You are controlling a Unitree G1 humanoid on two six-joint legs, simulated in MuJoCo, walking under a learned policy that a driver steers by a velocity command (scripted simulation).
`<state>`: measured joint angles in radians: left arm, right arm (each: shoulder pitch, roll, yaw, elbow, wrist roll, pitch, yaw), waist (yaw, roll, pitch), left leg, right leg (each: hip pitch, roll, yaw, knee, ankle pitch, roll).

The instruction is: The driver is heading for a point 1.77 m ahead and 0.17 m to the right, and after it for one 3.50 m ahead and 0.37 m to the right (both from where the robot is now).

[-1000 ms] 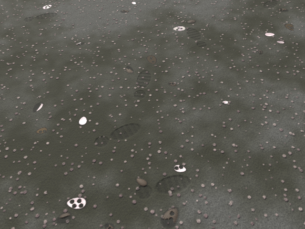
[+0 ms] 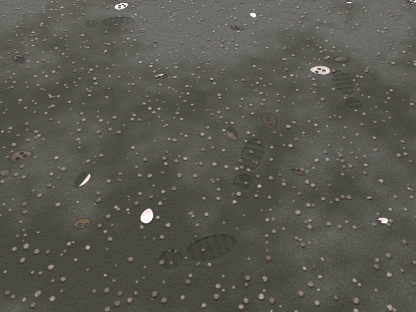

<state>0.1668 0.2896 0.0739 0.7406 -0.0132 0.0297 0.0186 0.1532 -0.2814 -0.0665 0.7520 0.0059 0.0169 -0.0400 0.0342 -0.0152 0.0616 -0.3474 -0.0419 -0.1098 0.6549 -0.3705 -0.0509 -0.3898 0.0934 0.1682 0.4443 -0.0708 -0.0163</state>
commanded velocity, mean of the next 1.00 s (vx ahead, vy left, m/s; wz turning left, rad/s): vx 0.01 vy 0.00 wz -0.17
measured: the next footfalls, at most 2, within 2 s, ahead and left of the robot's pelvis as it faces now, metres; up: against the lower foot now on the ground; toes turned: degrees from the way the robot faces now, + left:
left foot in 0.04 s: +0.06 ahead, +0.13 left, +0.00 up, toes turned -7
right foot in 0.48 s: +0.02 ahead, -0.13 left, +0.00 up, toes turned -17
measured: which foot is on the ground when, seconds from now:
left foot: up 0.00-0.02, down 0.04-0.48, up 0.50-0.90, down 0.92-1.00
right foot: down 0.00-0.06, up 0.08-0.46, down 0.48-0.92, up 0.94-1.00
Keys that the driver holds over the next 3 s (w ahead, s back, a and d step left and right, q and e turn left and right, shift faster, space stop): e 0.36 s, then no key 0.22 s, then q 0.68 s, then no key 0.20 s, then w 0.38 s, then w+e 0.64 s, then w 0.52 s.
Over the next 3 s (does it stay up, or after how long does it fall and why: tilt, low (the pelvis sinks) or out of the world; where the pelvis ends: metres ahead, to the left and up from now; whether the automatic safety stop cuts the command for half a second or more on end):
stays up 0.70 -0.04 0.01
